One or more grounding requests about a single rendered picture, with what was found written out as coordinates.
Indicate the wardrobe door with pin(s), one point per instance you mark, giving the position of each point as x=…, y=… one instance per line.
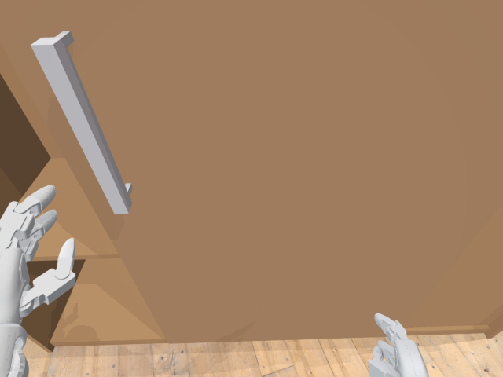
x=297, y=165
x=471, y=293

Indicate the robot right hand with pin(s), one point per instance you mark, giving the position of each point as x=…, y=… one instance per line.
x=404, y=360

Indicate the robot left hand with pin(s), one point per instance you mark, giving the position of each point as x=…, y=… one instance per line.
x=19, y=236

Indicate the left robot forearm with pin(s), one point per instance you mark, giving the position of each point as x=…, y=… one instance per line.
x=13, y=363

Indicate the handle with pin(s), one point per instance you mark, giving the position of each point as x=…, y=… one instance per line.
x=58, y=66

